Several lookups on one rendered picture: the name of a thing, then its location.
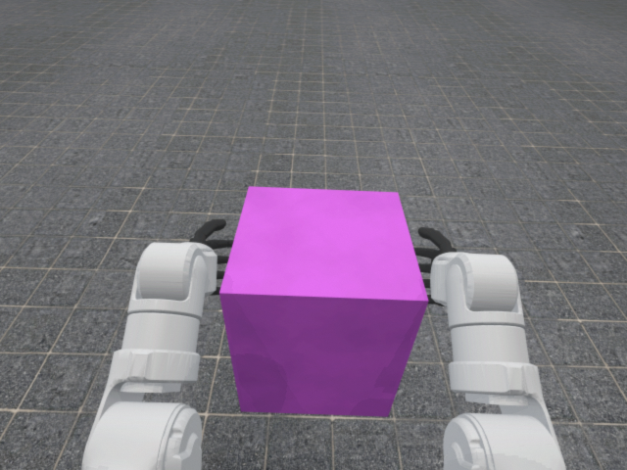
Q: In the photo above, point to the left robot forearm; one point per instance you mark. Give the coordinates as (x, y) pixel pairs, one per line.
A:
(158, 350)

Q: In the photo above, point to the robot right upper arm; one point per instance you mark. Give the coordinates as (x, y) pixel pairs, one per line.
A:
(484, 441)

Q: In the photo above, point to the robot left upper arm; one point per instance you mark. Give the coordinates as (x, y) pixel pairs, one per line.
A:
(138, 435)

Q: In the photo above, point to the carton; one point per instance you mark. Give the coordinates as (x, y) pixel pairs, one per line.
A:
(322, 299)

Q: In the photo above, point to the left robot hand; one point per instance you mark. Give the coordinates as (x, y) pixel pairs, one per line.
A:
(203, 233)

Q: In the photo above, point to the right robot forearm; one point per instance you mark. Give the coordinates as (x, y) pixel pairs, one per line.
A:
(491, 363)

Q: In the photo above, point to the right robot hand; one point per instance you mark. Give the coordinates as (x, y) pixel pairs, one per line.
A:
(442, 243)

